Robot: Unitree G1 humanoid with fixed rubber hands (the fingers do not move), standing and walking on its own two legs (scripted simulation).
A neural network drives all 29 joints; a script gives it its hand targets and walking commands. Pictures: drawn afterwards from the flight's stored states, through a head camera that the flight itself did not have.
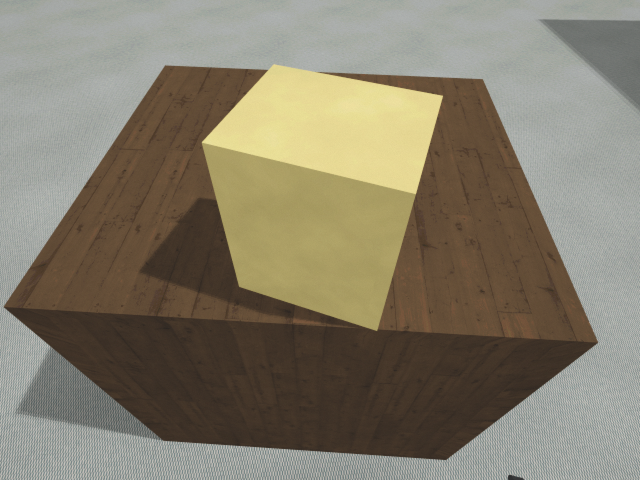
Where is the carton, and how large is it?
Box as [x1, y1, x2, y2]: [202, 64, 442, 330]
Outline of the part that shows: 274,64 202,142 239,286 376,330 442,96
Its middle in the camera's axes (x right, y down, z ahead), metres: +0.01 -0.05 +0.50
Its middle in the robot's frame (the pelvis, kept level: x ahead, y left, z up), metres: +0.42 +0.00 +0.12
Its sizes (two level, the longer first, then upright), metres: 0.208 0.172 0.253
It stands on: a pedestal, 0.76 m high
